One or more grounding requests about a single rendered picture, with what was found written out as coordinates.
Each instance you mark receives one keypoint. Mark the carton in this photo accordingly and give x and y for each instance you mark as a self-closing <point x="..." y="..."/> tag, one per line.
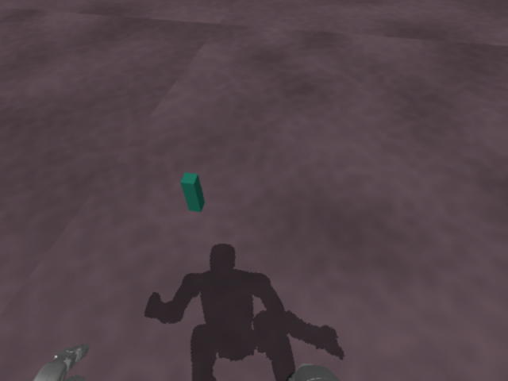
<point x="192" y="191"/>

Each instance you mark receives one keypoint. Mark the left robot hand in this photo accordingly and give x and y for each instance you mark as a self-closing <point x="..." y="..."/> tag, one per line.
<point x="63" y="362"/>

